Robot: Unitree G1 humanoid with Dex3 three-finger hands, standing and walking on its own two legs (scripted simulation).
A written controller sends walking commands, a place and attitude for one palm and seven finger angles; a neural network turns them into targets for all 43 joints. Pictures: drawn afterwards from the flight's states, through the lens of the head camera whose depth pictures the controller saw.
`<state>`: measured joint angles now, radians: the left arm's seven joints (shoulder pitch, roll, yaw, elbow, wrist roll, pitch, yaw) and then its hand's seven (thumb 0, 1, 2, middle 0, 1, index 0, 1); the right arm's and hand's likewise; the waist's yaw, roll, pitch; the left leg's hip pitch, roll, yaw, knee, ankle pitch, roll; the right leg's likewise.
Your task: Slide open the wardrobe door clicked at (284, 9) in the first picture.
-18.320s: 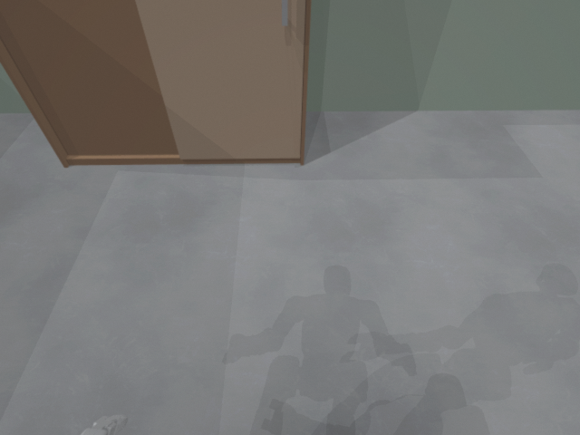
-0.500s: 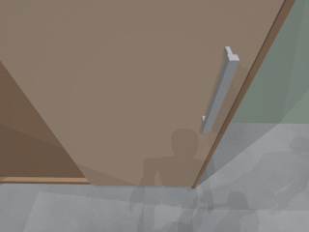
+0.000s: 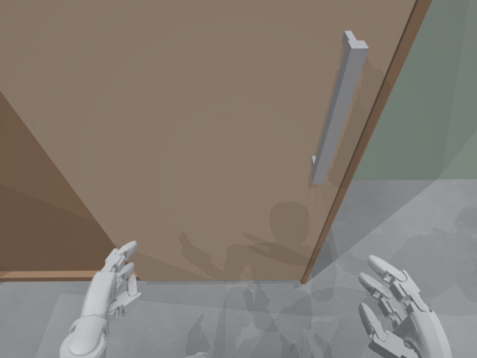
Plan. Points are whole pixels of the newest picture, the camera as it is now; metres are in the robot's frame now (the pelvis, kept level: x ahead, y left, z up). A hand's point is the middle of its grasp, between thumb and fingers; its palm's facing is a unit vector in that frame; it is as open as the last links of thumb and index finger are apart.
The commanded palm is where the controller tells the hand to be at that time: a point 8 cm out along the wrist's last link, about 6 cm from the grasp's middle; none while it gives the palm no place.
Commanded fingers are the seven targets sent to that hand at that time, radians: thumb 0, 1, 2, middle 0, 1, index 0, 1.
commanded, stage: raise the hand with hooked fingers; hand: right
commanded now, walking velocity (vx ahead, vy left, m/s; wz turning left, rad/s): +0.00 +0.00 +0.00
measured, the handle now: (330, 118) +0.48 -0.13 +0.16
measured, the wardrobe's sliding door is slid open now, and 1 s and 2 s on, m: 0.00 0.00 0.00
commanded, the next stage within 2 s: move the hooked fingers beside the handle in 1.72 s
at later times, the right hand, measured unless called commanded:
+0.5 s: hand (443, 289) +0.22 -0.25 +0.08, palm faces +0.07 +1.00 -0.06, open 11.3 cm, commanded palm +0.18 -0.29 +0.09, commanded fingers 0.00 0.15 -0.45 0.28 0.98 0.28 0.98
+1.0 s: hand out of the picture +0.26 -0.29 +0.14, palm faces +0.02 +1.00 -0.07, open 13.8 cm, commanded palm +0.23 -0.33 +0.16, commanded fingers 0.00 0.50 -0.30 0.30 1.20 0.30 1.20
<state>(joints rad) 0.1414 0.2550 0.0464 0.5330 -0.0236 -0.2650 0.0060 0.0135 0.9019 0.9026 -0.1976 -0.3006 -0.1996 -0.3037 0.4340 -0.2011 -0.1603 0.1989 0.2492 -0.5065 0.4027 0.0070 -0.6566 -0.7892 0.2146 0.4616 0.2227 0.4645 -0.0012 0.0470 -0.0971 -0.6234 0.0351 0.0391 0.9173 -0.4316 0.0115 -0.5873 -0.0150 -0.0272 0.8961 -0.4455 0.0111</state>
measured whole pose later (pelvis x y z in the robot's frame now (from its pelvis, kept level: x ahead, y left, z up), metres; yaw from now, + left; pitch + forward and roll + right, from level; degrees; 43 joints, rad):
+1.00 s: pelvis +0.01 -0.02 +0.03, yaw -2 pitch +2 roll +2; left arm 0.23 0.26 -0.08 0.57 -0.06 -0.29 0.10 0.02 0.90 0.90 -0.20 -0.30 -0.20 -0.30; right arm 0.07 -0.41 -0.39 0.13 0.34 -0.01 0.47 0.00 0.45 -0.32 0.29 1.17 0.30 1.18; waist -0.04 -0.05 -0.05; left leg -0.34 0.03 0.08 0.65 -0.33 -0.01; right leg -0.36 -0.01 0.01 0.71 -0.38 -0.02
